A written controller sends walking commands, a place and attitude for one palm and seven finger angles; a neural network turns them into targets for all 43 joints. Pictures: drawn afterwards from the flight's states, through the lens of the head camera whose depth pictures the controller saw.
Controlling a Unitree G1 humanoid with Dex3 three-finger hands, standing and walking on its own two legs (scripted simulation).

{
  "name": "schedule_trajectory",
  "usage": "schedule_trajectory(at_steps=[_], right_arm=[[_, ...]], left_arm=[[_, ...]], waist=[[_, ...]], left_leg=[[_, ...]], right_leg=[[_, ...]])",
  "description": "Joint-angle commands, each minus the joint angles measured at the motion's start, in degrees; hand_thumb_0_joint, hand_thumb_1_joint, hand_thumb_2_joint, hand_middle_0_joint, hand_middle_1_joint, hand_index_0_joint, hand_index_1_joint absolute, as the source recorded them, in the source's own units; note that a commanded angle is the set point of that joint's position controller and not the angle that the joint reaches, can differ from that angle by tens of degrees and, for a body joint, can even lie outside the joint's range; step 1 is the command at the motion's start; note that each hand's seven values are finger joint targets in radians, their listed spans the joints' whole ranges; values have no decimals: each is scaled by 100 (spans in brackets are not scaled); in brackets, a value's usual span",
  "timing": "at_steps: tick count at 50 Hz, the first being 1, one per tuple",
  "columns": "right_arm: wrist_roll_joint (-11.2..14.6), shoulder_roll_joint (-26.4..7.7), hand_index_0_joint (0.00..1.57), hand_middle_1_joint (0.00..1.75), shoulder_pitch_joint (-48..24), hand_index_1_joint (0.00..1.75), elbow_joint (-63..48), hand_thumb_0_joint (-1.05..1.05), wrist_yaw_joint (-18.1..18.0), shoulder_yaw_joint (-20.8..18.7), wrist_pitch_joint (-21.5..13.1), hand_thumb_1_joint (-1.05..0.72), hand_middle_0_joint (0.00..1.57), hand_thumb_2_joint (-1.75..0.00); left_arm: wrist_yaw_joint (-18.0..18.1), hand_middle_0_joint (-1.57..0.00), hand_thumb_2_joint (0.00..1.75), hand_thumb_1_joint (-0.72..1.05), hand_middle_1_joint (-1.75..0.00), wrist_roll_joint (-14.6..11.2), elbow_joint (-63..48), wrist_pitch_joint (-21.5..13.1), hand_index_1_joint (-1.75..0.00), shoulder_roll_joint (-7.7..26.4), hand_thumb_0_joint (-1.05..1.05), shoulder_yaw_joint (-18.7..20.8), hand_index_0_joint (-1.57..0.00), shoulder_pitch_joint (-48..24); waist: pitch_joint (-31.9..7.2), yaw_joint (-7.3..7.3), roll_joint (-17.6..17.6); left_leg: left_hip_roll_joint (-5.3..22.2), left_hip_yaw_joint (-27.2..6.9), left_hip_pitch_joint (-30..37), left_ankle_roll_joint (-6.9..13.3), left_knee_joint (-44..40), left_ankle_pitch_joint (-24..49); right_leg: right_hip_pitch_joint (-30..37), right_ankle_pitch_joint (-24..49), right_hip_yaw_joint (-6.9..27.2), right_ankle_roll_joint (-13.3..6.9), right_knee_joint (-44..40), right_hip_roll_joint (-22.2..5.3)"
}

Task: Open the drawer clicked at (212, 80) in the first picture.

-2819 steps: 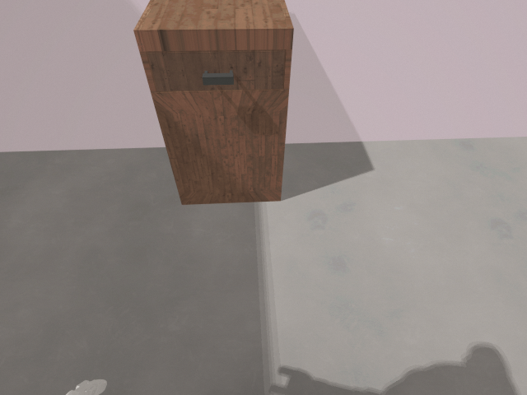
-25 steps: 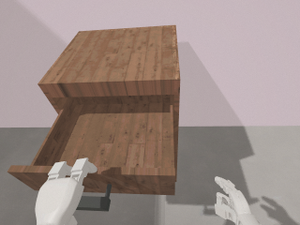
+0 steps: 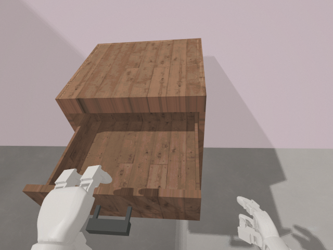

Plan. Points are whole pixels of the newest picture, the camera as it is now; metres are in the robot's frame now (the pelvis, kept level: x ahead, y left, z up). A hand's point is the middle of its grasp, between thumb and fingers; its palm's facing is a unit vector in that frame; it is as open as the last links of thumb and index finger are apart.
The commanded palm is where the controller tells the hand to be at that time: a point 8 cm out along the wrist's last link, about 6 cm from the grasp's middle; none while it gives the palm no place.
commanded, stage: draw the hand back to the body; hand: left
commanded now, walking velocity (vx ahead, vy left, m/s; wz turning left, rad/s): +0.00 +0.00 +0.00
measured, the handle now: (111, 217) +0.20 +0.20 -0.05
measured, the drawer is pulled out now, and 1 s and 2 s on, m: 0.30 0.30 0.30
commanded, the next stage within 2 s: step back with the hand held close in 1.64 s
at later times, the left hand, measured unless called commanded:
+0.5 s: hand (70, 209) +0.16 +0.22 +0.11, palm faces +0.08 -0.14 -0.99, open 13.8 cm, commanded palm +0.12 +0.22 +0.17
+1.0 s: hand (61, 185) +0.18 +0.22 +0.16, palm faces +0.37 -0.85 -0.37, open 12.4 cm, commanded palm +0.12 +0.26 +0.18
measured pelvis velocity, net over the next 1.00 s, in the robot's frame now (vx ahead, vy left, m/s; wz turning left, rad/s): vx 0.01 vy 0.00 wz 0.07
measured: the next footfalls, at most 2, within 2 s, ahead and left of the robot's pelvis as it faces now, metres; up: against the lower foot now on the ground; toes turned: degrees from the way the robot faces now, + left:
none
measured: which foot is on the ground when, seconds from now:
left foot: down 0.00-1.00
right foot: down 0.00-1.00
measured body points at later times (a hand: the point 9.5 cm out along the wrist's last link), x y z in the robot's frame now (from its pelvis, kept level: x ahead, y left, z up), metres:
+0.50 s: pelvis +0.00 +0.00 +0.01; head -0.01 -0.05 +0.46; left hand +0.15 +0.22 +0.16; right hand +0.23 -0.20 -0.07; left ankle -0.04 +0.10 -0.72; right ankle -0.01 -0.10 -0.72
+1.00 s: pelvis +0.01 +0.00 +0.02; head +0.00 -0.02 +0.47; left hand +0.15 +0.26 +0.19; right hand +0.21 -0.19 -0.06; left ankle -0.04 +0.10 -0.72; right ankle -0.01 -0.10 -0.72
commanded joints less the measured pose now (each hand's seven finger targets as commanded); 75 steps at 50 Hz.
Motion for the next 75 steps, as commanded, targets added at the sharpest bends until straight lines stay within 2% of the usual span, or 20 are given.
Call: schedule_trajectory(at_steps=[1, 7, 10, 12, 14, 22, 27, 32, 33, 34, 36, 37, 40, 46, 55, 57, 60, 66, 70, 75], right_arm=[[74, -403, 20, 30, -1091, 30, -1093, 0, 10, -120, -299, -90, 20, -90], [40, -396, 20, 30, -986, 30, -950, 0, -68, -99, -288, -90, 20, -90], [68, -423, 20, 30, -1091, 30, -863, 0, -126, -143, -269, -90, 20, -90], [71, -425, 20, 30, -1059, 30, -856, 0, -142, -117, -275, -90, 20, -90], [59, -440, 20, 30, -1047, 30, -830, 0, -189, -123, -280, -90, 20, -90], [54, -514, 20, 30, -1025, 30, -797, 0, -275, -115, -278, -90, 20, -90], [59, -555, 20, 30, -1003, 30, -752, 0, -334, -140, -283, -90, 20, -90], [54, -593, 20, 30, -983, 30, -758, 0, -376, -159, -280, -90, 20, -90], [190, -106, 20, 30, -630, 30, -935, 0, -584, -156, -721, -90, 20, -90], [176, -263, 20, 30, -585, 30, -754, 0, -746, -180, -1005, -90, 20, -90], [98, -317, 20, 30, -603, 30, -580, 0, -999, -110, -1238, -90, 20, -90], [51, -271, 20, 30, -451, 30, -589, 0, -1045, -71, -1406, -90, 20, -90], [18, -241, 20, 30, -411, 30, -364, 0, -1038, -58, -1611, -90, 20, -90], [8, -276, 20, 30, -584, 30, -132, 0, -995, -98, -1679, -90, 20, -90], [36, -327, 20, 30, -614, 30, -92, 0, -971, -185, -1611, -90, 20, -90], [46, -308, 20, 30, -619, 30, -41, 0, -975, -173, -1602, -90, 20, -90], [69, -328, 20, 30, -649, 30, -38, 0, -995, -201, -1530, -90, 20, -90], [86, -393, 20, 30, -694, 30, -20, 0, -1010, -200, -1512, -90, 20, -90], [81, -374, 20, 30, -689, 30, -30, 0, -988, -211, -1489, -90, 20, -90], [81, -366, 20, 30, -716, 30, -23, 0, -979, -207, -1470, -90, 20, -90]], left_arm=[[232, -30, 30, -50, -120, 41, -1270, -90, -120, 630, 0, 559, -30, -216], [288, -30, 30, -50, -120, 65, -1071, -70, -120, 886, 0, 911, -30, -371], [158, -30, 30, -50, -120, -81, -885, -61, -120, 944, 0, 982, -30, -569], [47, -30, 30, -50, -120, -134, -1004, -34, -120, 867, 0, 859, -30, -710], [-45, -30, 30, -50, -120, -202, -841, -64, -120, 931, 0, 905, -30, -619], [-92, -30, 30, -50, -120, -262, -947, -221, -120, 1324, 0, 1456, -30, -621], [-90, -30, 30, -50, -120, -443, -849, -303, -120, 1453, 0, 1754, -30, -363], [-162, -30, 30, -50, -120, -547, -1027, -344, -120, 1452, 0, 1733, -30, -443], [-387, -30, 32, -47, -118, -4879, -780, -749, -118, -779, 0, 1236, -30, -521], [-394, -29, 33, -43, -115, -5008, -495, -971, -115, -75, 0, 1646, -29, -184], [-303, -29, 36, -36, -111, -5438, -1190, -1291, -111, 567, 0, 2329, -29, -375], [-296, -29, 37, -32, -109, -5450, -1628, -1439, -109, 474, 0, 2190, -29, -595], [-321, -28, 42, -22, -102, -5556, -1402, -1507, -102, 311, 0, 2150, -28, -478], [-429, -26, 51, -1, -88, -5675, -877, -1582, -88, 289, 0, 2434, -26, -532], [-481, -24, 64, 31, -68, -5777, -1045, -1605, -68, 465, 0, 2762, -24, -490], [-458, -24, 68, 37, -64, -5771, -968, -1593, -64, 513, 0, 2853, -24, -556], [-448, -23, 72, 48, -57, -5815, -785, -1561, -57, 551, 0, 2956, -23, -619], [-426, -22, 81, 69, -43, -5844, -858, -1592, -43, 741, 0, 3177, -22, -953], [-455, -21, 87, 83, -34, -5866, -605, -1553, -34, 580, 0, 3039, -21, -815], [-458, -20, 90, 90, -30, -5865, -626, -1557, -30, 639, 0, 3085, -20, -854]], waist=[[-325, 5, -389], [-369, 8, -509], [-38, -59, -547], [-265, -68, -453], [-49, -67, -569], [-245, -14, -387], [-271, -38, -599], [-321, -66, -255], [286, -727, -1141], [310, -555, -1254], [73, -398, -671], [-191, -408, -350], [235, -431, -89], [528, -386, -304], [-41, -388, -417], [16, -402, -267], [140, -399, -482], [117, -387, -116], [194, -392, -521], [187, -386, -367]], left_leg=[[277, -322, 299, -22, -504, 1880], [212, -277, 337, 1, -560, 1760], [198, -269, 375, -1, -661, 1650], [178, -290, 466, 41, -756, 1629], [168, -271, 477, 46, -785, 1688], [161, -262, 603, 18, -891, 1789], [128, -255, 630, 20, -895, 1936], [148, -270, 743, 20, -927, 2043], [301, -378, 1204, 186, -1055, 1680], [393, -421, 1119, 162, -1116, 1602], [296, -414, 1200, 68, -1243, 1932], [261, -393, 1279, 49, -1249, 2293], [284, -414, 1153, -52, -1319, 2606], [286, -468, 968, -89, -1462, 2418], [303, -414, 1173, -79, -1429, 2788], [276, -415, 1152, -102, -1452, 2780], [282, -406, 1124, -83, -1489, 2577], [244, -429, 1186, -88, -1537, 2472], [256, -415, 1159, -52, -1553, 2401], [234, -407, 1139, -50, -1568, 2314]], right_leg=[[198, 1213, 375, -125, -667, -237], [294, 1141, 389, -99, -805, -274], [248, 1078, 426, -78, -1013, -289], [371, 933, 313, -50, -1036, -317], [398, 1062, 303, -41, -1132, -317], [633, 1201, 336, -43, -1235, -333], [779, 1632, 320, -2, -1266, -368], [736, 1622, 231, 8, -1286, -393], [947, 1493, -292, 61, -1168, -307], [892, 1183, -263, 86, -1157, -331], [1162, 1417, -247, 88, -1330, -433], [1308, 1681, -248, 80, -1305, -503], [1250, 1871, -304, 41, -1396, -522], [1320, 1831, -321, 2, -1568, -471], [1579, 2267, -280, 53, -1527, -495], [1571, 2244, -281, 47, -1550, -494], [1503, 2117, -283, 65, -1609, -494], [1509, 1961, -249, 39, -1685, -482], [1486, 1960, -274, 77, -1687, -496], [1510, 1911, -239, 76, -1713, -513]])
